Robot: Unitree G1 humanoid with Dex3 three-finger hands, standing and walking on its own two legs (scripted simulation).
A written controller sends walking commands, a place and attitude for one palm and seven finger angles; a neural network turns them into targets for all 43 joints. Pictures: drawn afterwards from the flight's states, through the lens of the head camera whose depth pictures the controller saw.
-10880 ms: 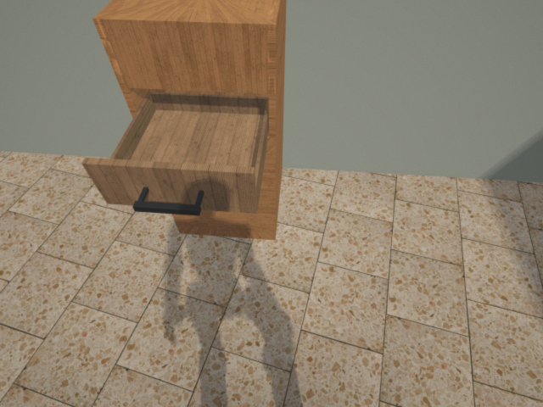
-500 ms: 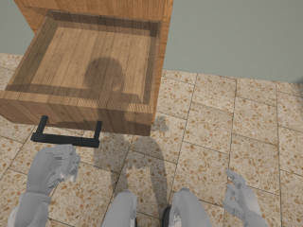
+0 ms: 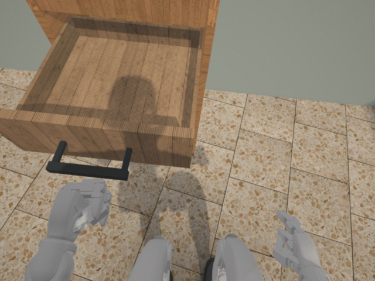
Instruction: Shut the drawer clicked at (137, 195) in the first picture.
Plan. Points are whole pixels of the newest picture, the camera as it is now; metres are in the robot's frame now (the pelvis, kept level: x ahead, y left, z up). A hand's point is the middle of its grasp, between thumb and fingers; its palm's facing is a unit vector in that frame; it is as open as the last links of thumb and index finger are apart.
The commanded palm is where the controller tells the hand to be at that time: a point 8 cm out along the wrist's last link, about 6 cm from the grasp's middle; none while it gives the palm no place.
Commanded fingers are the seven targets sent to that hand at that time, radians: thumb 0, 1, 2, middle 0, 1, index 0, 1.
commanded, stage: push the drawer shut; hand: left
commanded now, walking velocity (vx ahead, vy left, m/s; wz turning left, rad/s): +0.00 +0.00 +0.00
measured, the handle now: (91, 160) +0.34 +0.22 +0.03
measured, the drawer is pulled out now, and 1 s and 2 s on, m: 0.30 0.21 0.09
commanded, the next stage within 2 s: none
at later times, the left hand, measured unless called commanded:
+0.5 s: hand (106, 192) +0.28 +0.18 +0.02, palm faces -0.06 -1.00 -0.07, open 2.8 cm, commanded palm +0.29 +0.22 +0.03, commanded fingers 0.00 0.90 0.90 -1.40 -1.60 -1.40 -1.60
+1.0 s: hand (114, 156) +0.35 +0.18 +0.02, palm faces -0.07 -1.00 -0.06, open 3.0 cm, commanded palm +0.36 +0.22 +0.03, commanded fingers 0.00 0.90 0.90 -1.40 -1.60 -1.40 -1.60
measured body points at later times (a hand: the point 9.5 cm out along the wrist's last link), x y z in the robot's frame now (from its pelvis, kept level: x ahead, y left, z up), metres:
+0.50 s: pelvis -0.02 -0.01 +0.00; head +0.11 +0.01 +0.43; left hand +0.28 +0.23 +0.02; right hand +0.17 -0.25 -0.10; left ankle +0.00 +0.08 -0.60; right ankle +0.05 -0.11 -0.60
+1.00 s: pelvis -0.02 +0.00 +0.00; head +0.11 +0.02 +0.44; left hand +0.35 +0.23 +0.02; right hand +0.12 -0.26 -0.10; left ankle +0.00 +0.08 -0.60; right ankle +0.05 -0.11 -0.60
